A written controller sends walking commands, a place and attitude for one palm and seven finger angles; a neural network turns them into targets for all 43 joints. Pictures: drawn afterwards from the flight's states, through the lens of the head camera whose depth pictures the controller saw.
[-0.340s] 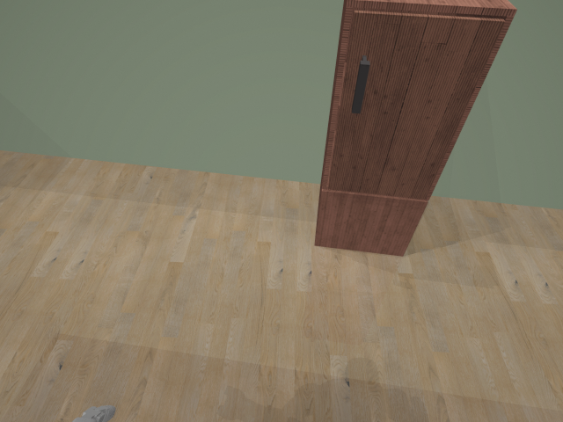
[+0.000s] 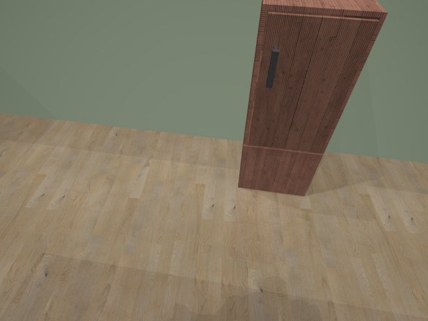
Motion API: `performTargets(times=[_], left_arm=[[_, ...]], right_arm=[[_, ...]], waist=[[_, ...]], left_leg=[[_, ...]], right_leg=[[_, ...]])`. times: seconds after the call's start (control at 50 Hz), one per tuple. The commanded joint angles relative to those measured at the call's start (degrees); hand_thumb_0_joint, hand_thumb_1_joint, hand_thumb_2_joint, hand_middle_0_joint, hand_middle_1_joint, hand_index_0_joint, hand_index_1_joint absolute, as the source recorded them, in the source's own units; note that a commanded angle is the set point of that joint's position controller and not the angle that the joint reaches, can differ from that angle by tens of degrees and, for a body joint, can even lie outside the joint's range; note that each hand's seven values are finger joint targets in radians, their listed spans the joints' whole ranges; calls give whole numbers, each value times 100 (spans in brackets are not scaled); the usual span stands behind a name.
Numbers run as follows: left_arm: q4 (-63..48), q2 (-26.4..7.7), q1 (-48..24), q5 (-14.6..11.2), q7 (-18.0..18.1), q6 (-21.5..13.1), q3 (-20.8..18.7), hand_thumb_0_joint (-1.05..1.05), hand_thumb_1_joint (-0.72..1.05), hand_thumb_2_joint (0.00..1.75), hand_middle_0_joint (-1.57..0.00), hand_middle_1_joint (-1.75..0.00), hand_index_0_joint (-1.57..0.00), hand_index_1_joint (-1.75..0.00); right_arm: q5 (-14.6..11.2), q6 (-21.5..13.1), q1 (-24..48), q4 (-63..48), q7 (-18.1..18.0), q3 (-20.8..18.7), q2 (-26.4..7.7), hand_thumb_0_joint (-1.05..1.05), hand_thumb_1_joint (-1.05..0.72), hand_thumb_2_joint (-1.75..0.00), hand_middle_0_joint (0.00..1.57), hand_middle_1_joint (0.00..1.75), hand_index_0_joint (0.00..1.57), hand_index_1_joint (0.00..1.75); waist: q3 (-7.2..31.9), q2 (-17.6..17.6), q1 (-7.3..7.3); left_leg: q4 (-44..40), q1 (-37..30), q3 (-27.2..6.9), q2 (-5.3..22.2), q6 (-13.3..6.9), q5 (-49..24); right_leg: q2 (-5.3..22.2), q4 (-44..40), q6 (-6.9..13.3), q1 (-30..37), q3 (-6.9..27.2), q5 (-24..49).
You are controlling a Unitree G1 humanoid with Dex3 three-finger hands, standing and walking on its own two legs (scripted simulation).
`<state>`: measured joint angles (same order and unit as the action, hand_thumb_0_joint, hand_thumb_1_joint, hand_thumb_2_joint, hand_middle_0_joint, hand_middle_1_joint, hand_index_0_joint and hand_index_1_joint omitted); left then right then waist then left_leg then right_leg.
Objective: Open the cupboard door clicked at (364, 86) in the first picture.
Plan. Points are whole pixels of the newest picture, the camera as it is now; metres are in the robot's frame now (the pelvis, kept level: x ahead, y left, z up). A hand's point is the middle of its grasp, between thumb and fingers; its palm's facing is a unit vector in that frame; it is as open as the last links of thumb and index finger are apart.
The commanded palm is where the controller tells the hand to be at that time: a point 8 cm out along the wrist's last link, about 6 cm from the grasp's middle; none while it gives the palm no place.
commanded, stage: stand and wait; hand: left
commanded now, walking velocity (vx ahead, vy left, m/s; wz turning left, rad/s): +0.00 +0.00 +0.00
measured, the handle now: (272, 66) +0.96 -0.15 +0.03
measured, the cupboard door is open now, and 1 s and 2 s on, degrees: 0 0 0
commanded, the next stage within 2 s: look at it before walking up in 0.48 s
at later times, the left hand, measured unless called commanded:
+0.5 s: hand out of the picture +0.06 +0.24 -0.15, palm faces -0.03 -0.94 -0.34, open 7.4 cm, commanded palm none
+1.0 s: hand out of the picture +0.08 +0.23 -0.15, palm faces -0.04 -0.94 -0.34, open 7.4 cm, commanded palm none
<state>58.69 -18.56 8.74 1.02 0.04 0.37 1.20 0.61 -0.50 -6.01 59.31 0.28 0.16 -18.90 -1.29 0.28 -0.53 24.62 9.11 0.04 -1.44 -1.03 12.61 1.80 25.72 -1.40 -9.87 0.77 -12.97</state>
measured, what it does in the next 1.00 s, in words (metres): stands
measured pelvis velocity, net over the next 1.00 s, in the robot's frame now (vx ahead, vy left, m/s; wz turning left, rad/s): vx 0.00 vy -0.01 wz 0.00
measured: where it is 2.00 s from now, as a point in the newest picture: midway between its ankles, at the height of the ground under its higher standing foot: outside the picture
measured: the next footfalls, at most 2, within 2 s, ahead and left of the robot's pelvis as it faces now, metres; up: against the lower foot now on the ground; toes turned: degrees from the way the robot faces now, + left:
none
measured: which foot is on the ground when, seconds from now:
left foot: down 0.00-1.00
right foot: down 0.00-1.00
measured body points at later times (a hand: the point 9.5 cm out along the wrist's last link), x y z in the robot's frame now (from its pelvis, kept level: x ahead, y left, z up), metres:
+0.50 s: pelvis -0.01 -0.01 +0.00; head -0.01 -0.01 +0.45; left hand +0.06 +0.28 -0.13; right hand +0.05 -0.31 -0.14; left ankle +0.01 +0.11 -0.74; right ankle +0.01 -0.13 -0.74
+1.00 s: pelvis +0.00 -0.01 +0.00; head +0.01 -0.01 +0.45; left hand +0.08 +0.28 -0.13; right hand +0.09 -0.31 -0.13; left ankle +0.01 +0.11 -0.74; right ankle +0.01 -0.13 -0.74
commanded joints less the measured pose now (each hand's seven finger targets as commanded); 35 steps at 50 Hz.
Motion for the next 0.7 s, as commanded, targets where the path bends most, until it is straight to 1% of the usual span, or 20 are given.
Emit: performTargets(times=[0.0,0.04,0.1,0.14,0.16,0.18,0.2,0.28,0.3,0.38,0.44,0.48,0.52,0.6,0.68], left_arm=[[-325,-1222,-324,-31,59,-168,-305,0,90,90,-20,-30,-20,-30],[-284,-1226,-299,-29,60,-179,-311,0,90,90,-20,-30,-20,-30],[-201,-1228,-286,-34,56,-177,-308,0,90,90,-20,-30,-20,-30],[-161,-1232,-270,-35,59,-181,-311,0,90,90,-20,-30,-20,-30],[-136,-1227,-238,-37,61,-183,-311,0,90,90,-20,-30,-20,-30],[-111,-1238,-224,-37,59,-185,-307,0,90,90,-20,-30,-20,-30],[-89,-1242,-239,-39,58,-181,-305,0,90,90,-20,-30,-20,-30],[-54,-1254,-213,-42,64,-189,-307,0,90,90,-20,-30,-20,-30],[-33,-1248,-216,-43,62,-190,-309,0,90,90,-20,-30,-20,-30],[-16,-1238,-220,-41,68,-194,-309,0,90,90,-20,-30,-20,-30],[-20,-1252,-253,-37,69,-193,-316,0,90,90,-20,-30,-20,-30],[-6,-1258,-247,-37,66,-192,-304,0,90,90,-20,-30,-20,-30],[-14,-1253,-287,-35,64,-186,-307,0,90,90,-20,-30,-20,-30],[-31,-1240,-281,-33,64,-193,-314,0,90,90,-20,-30,-20,-30],[-39,-1239,-310,-29,66,-205,-313,0,90,90,-20,-30,-20,-30]], right_arm=[[11,-131,310,-317,-72,-264,-1184,0,-90,-90,20,30,20,30],[3,-117,270,-274,-68,-260,-1165,0,-90,-90,20,30,20,30],[4,-118,223,-173,-68,-255,-1187,0,-90,-90,20,30,20,30],[-3,-119,152,-112,-67,-252,-1197,0,-90,-90,20,30,20,30],[-2,-121,179,-80,-66,-253,-1180,0,-90,-90,20,30,20,30],[-2,-121,157,-65,-66,-253,-1185,0,-90,-90,20,30,20,30],[-2,-117,138,-32,-66,-243,-1195,0,-90,-90,20,30,20,30],[-6,-123,72,39,-64,-238,-1192,0,-90,-90,20,30,20,30],[-2,-118,78,57,-65,-241,-1195,0,-90,-90,20,30,20,30],[-4,-129,66,99,-66,-239,-1201,0,-90,-90,20,30,20,30],[-7,-118,30,110,-63,-234,-1196,0,-90,-90,20,30,20,30],[-3,-122,75,126,-63,-233,-1189,0,-90,-90,20,30,20,30],[1,-119,57,126,-62,-234,-1200,0,-90,-90,20,30,20,30],[1,-133,88,117,-63,-238,-1193,0,-90,-90,20,30,20,30],[-7,-144,101,104,-67,-239,-1185,0,-90,-90,20,30,20,30]], waist=[[207,-68,65],[218,36,65],[143,24,76],[218,38,72],[176,5,52],[170,3,61],[108,69,65],[173,49,57],[135,73,56],[159,62,48],[121,85,60],[72,22,49],[55,60,56],[146,14,47],[239,84,53]], left_leg=[[-575,105,-637,686,-125,-257],[-564,117,-634,687,-117,-203],[-617,132,-649,684,-97,-67],[-626,139,-662,703,-97,-92],[-631,138,-653,702,-93,-65],[-634,148,-645,703,-88,-56],[-654,173,-652,702,-81,-17],[-649,165,-651,717,-75,-90],[-651,160,-646,714,-66,-60],[-662,137,-658,735,-70,-196],[-671,183,-663,731,-57,-161],[-687,161,-638,737,-56,-153],[-723,192,-660,737,-52,-88],[-706,113,-658,748,-59,-238],[-680,30,-645,766,-58,-466]], right_leg=[[472,-568,303,-49,515,174],[494,-642,315,-35,547,88],[495,-712,319,-110,598,-116],[496,-716,322,-33,582,-113],[508,-737,320,-67,600,-143],[512,-758,325,-80,615,-159],[506,-773,325,-113,619,-208],[522,-787,334,-50,650,-180],[521,-802,331,-94,641,-216],[518,-780,330,-56,635,-59],[511,-810,335,-55,639,-119],[516,-825,329,-108,649,-117],[495,-826,321,-109,649,-172],[509,-809,323,-58,632,-18],[515,-769,323,20,609,271]])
